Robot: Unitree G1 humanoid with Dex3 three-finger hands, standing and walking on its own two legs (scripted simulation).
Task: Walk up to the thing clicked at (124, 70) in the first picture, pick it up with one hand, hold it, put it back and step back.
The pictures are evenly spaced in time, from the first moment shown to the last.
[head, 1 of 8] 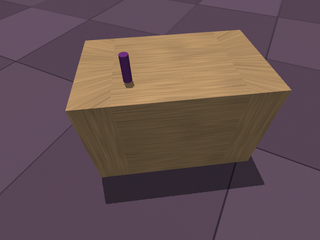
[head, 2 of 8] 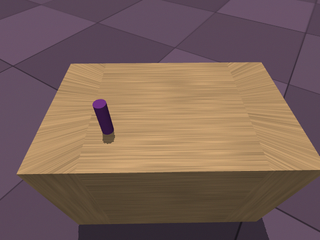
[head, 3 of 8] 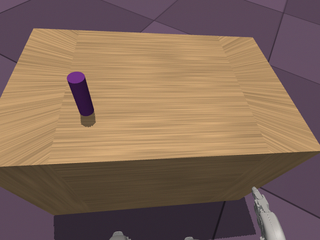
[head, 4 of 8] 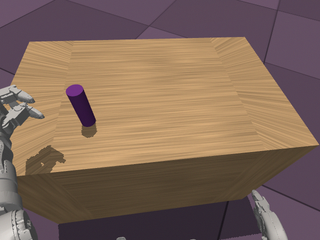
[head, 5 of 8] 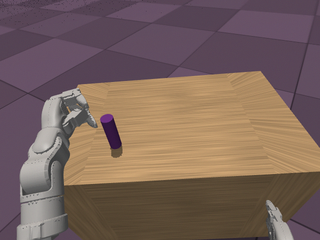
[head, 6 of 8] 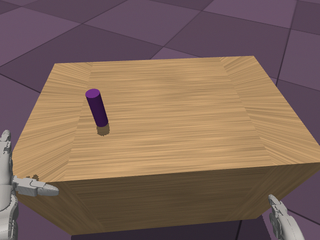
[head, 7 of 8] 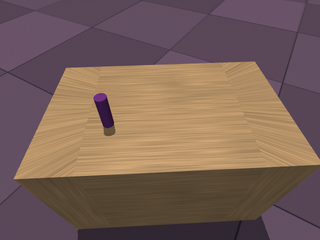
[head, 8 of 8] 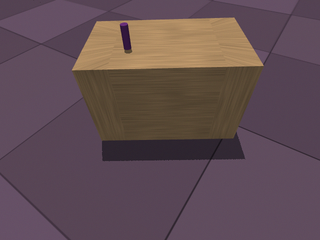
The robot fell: no
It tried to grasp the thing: yes
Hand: left
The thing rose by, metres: 0.00
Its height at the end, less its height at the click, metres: +0.00
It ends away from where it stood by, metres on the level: 0.04
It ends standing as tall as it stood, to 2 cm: yes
